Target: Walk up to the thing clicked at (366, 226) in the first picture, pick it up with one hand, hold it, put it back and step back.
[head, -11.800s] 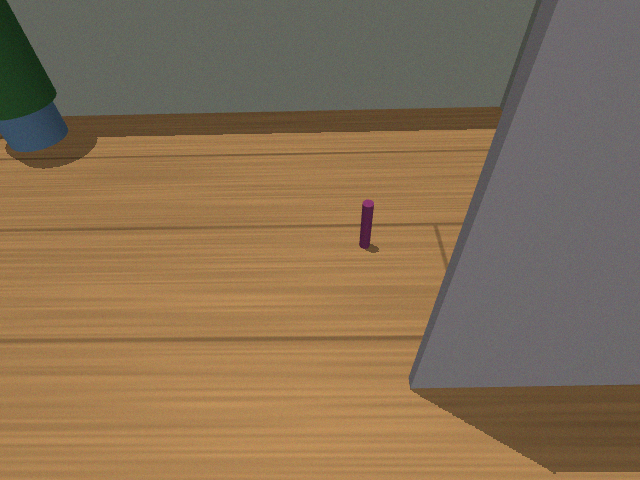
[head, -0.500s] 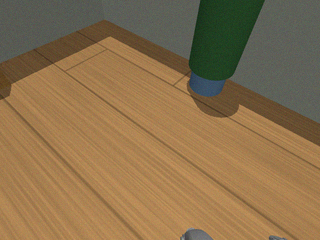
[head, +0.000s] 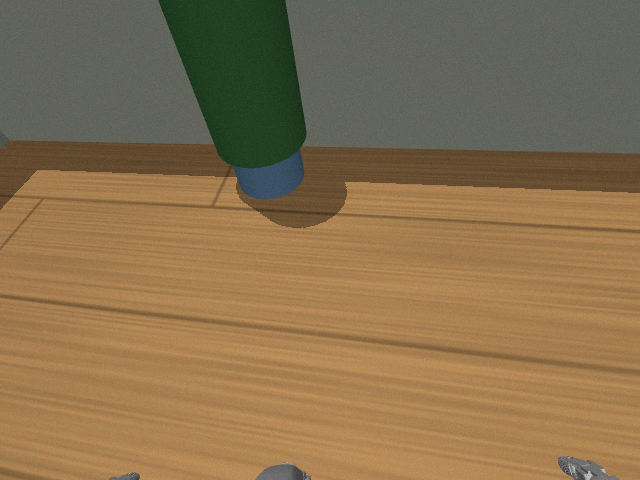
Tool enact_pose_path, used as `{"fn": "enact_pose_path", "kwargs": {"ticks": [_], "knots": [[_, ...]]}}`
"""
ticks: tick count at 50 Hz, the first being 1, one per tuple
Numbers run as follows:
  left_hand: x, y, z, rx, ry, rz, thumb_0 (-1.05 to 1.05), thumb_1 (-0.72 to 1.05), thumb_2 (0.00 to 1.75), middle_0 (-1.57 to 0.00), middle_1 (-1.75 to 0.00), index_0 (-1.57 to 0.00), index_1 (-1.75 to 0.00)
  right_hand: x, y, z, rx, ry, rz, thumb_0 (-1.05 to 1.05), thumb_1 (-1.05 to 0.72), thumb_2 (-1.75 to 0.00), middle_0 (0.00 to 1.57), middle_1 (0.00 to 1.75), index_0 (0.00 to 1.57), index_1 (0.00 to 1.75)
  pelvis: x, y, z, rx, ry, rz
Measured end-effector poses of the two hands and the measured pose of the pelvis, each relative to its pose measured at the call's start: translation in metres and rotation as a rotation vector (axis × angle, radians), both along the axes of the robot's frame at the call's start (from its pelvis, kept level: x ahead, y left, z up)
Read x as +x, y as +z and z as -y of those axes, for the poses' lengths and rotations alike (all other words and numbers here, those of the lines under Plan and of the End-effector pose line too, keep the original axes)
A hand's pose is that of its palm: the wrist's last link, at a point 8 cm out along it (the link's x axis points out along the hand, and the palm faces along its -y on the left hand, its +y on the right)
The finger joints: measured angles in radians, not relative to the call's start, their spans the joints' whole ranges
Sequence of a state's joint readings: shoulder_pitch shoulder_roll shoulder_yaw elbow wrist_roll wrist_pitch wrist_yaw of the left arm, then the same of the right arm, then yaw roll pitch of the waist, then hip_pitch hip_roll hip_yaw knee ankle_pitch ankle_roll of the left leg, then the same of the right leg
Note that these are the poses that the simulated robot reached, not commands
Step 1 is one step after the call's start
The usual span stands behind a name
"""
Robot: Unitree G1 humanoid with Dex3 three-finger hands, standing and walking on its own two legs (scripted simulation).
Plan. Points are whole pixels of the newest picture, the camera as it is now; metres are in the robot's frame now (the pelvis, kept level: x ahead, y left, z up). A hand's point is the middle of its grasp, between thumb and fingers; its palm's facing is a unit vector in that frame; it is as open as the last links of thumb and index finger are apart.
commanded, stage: walk up
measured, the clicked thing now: out of the picture +0.28 -1.35 -0.65
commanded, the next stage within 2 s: none
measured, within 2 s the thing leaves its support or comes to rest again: neither
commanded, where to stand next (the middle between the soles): +0.06 +0.01 m, yaw -88 degrees
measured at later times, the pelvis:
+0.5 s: pelvis +0.04 +0.08 +0.00, yaw -32 degrees
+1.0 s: pelvis +0.05 +0.09 -0.02, yaw -58 degrees
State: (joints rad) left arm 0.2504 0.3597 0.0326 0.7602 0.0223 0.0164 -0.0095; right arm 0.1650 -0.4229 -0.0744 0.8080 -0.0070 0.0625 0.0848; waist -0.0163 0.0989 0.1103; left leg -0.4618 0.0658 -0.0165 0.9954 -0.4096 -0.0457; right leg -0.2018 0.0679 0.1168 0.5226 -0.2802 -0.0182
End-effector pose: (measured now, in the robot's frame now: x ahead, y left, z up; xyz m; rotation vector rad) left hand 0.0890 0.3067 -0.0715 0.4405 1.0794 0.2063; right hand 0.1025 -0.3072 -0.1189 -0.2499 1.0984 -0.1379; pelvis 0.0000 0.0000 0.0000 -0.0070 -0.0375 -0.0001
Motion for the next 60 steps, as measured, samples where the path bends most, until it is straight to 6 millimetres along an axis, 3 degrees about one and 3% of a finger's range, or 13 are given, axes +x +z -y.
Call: {"fn": "enact_pose_path", "kwargs": {"ticks": [9, 13, 17, 25, 32, 36, 41, 47, 55, 60], "knots": [[0.100, -0.028, -0.014, -0.045, -0.205, 0.039, 0.01, 0.90, 0.90, -0.21, -0.30, -0.20, -0.30, -0.011, 0.018, -0.015, -0.117, -0.174, 0.051, 0.01, -0.91, -0.89, 0.20, 0.30, 0.20, 0.30, 0.028, -0.014, -0.040, -0.025, -0.192, -0.019], [0.143, -0.038, -0.016, -0.053, -0.291, 0.039, 0.01, 0.91, 0.90, -0.21, -0.30, -0.20, -0.30, -0.033, 0.032, -0.030, -0.151, -0.259, 0.048, 0.01, -0.90, -0.89, 0.20, 0.30, 0.20, 0.30, 0.030, -0.011, -0.055, -0.024, -0.291, -0.009], [0.166, -0.038, -0.015, -0.077, -0.384, -0.015, 0.01, 0.91, 0.90, -0.21, -0.30, -0.20, -0.30, -0.058, 0.047, -0.042, -0.168, -0.338, 0.044, 0.01, -0.90, -0.89, 0.21, 0.30, 0.20, 0.30, 0.033, -0.001, -0.065, -0.030, -0.375, -0.017], [0.197, -0.031, 0.006, -0.061, -0.579, -0.108, 0.01, 0.91, 0.90, -0.21, -0.30, -0.20, -0.30, -0.121, 0.044, -0.053, -0.182, -0.498, 0.039, 0.01, -0.90, -0.89, 0.21, 0.30, 0.21, 0.30, 0.041, -0.002, -0.078, -0.009, -0.555, -0.025], [0.226, -0.025, 0.048, 0.000, -0.722, -0.032, 0.01, 0.91, 0.90, -0.21, -0.30, -0.20, -0.30, -0.191, 0.005, -0.056, -0.141, -0.651, -0.002, 0.01, -0.90, -0.89, 0.21, 0.30, 0.20, 0.30, 0.034, -0.023, -0.069, -0.008, -0.667, -0.022], [0.232, -0.018, 0.067, 0.014, -0.792, -0.013, 0.01, 0.91, 0.90, -0.21, -0.30, -0.20, -0.30, -0.211, -0.006, -0.068, -0.103, -0.750, -0.030, 0.01, -0.90, -0.89, 0.20, 0.30, 0.20, 0.30, 0.034, -0.022, -0.070, 0.005, -0.762, -0.015], [0.251, -0.019, 0.091, 0.000, -0.874, -0.002, 0.01, 0.91, 0.90, -0.21, -0.30, -0.20, -0.30, -0.224, -0.003, -0.093, -0.098, -0.833, -0.011, 0.01, -0.91, -0.89, 0.20, 0.30, 0.20, 0.30, 0.039, -0.020, -0.073, 0.017, -0.856, -0.019], [0.279, -0.040, 0.130, -0.063, -0.970, 0.026, 0.01, 0.91, 0.90, -0.21, -0.30, -0.20, -0.30, -0.250, 0.007, -0.133, -0.157, -0.920, -0.019, 0.01, -0.90, -0.89, 0.21, 0.30, 0.20, 0.30, 0.046, -0.027, -0.083, 0.021, -0.953, -0.003], [0.280, -0.034, 0.183, -0.109, -1.136, -0.044, 0.01, 0.91, 0.90, -0.21, -0.30, -0.20, -0.30, -0.317, 0.039, -0.182, -0.185, -1.079, -0.097, 0.01, -0.90, -0.89, 0.21, 0.30, 0.21, 0.30, 0.040, -0.007, -0.083, -0.002, -1.086, -0.019], [0.274, -0.032, 0.212, -0.074, -1.215, -0.042, 0.01, 0.91, 0.90, -0.21, -0.30, -0.20, -0.30, -0.366, 0.035, -0.201, -0.175, -1.151, -0.154, 0.01, -0.90, -0.89, 0.21, 0.30, 0.21, 0.30, 0.029, -0.011, -0.076, -0.001, -1.149, -0.033]]}}
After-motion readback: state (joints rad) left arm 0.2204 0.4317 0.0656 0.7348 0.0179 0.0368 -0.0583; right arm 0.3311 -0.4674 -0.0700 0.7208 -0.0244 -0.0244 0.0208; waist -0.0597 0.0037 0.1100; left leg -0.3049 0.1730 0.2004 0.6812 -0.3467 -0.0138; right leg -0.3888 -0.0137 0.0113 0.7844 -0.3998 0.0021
